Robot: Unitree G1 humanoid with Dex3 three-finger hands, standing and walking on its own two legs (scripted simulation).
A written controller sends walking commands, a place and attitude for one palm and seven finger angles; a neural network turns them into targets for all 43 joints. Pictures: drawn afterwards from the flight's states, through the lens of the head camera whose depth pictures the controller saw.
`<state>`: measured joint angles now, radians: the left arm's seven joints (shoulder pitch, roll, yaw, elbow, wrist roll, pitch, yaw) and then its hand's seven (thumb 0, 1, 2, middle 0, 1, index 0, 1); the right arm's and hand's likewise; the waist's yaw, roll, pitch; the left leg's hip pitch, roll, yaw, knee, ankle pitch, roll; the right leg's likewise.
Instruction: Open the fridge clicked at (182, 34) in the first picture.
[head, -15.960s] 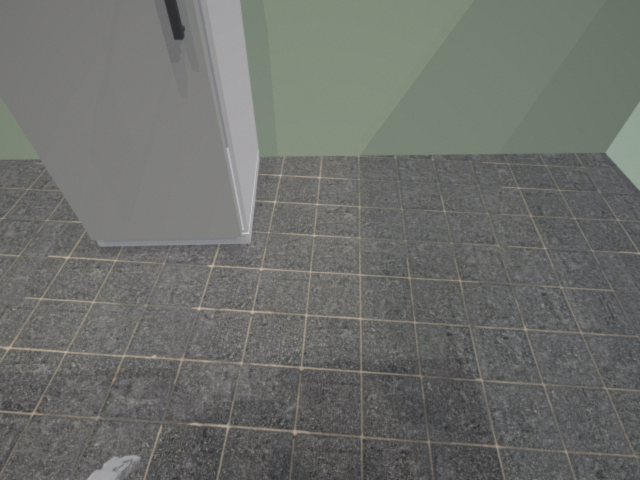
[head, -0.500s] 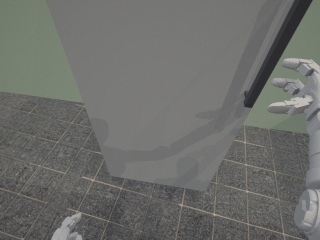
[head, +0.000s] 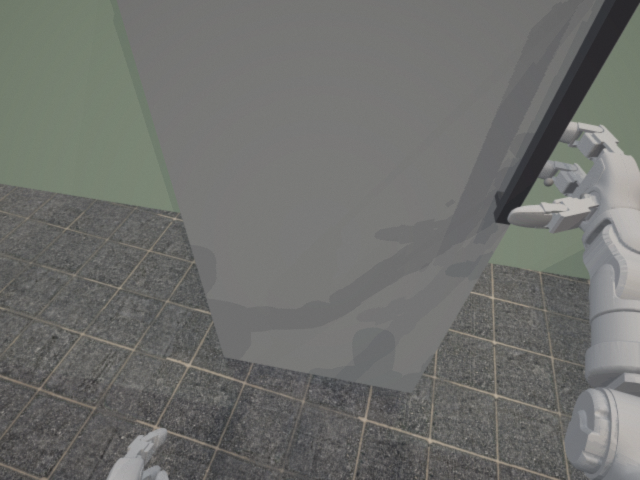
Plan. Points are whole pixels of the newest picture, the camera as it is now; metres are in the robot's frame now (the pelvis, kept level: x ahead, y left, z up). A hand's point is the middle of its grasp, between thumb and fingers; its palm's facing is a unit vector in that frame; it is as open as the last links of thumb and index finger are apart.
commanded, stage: feel for the door with the fingertips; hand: right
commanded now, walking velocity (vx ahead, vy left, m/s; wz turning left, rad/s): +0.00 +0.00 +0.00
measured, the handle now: (551, 113) +0.49 -0.22 +0.25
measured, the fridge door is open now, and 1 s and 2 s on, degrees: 0 0 0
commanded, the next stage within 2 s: slide the fingers in behind the handle in 0.34 s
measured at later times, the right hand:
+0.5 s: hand (551, 168) +0.45 -0.23 +0.20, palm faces +0.10 +1.00 +0.00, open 13.5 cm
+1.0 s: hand (541, 177) +0.44 -0.22 +0.20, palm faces +0.10 +1.00 +0.00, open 14.0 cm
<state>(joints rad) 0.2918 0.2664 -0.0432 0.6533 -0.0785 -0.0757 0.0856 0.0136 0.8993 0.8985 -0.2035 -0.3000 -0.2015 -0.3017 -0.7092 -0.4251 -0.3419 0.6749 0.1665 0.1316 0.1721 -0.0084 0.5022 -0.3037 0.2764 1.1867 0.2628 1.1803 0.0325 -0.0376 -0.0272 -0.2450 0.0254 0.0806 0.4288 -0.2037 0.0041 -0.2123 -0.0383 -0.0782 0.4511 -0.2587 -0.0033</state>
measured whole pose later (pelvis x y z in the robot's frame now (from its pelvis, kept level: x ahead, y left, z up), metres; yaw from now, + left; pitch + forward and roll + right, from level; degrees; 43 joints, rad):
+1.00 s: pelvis -0.01 -0.01 +0.00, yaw +0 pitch +3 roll +1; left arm 0.33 0.27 -0.04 0.67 -0.07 -0.11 0.08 0.01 0.90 0.90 -0.20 -0.30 -0.20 -0.30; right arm -0.80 -0.43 -0.33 0.82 0.16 0.03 0.18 -0.01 0.50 -0.30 0.30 1.21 0.30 1.20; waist 0.05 -0.03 -0.03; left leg -0.30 0.03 0.07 0.44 -0.19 0.00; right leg -0.27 -0.03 -0.08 0.48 -0.26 -0.01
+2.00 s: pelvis +0.00 +0.00 +0.00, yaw +0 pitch +1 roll +0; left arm 0.29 0.26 -0.04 0.68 -0.06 -0.08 0.08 0.01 0.90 0.90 -0.20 -0.30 -0.20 -0.30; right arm -0.77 -0.34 -0.27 0.70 0.16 0.12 0.07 -0.01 0.50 -0.30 0.25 1.20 0.25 1.20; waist 0.02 -0.04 -0.03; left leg -0.25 0.03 0.08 0.43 -0.20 0.00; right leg -0.22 -0.03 -0.07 0.46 -0.26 -0.01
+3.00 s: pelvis -0.01 +0.00 +0.00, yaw -1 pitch +2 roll +0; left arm 0.30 0.26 -0.04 0.69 -0.06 -0.08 0.08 0.01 0.90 0.90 -0.20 -0.30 -0.20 -0.30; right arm -0.82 -0.36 -0.27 0.78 0.15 0.10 0.09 0.01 -0.59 -0.77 0.39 1.35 0.39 1.35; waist 0.03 -0.03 -0.02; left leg -0.26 0.03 0.08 0.42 -0.19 0.00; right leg -0.24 -0.03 -0.07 0.46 -0.25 -0.01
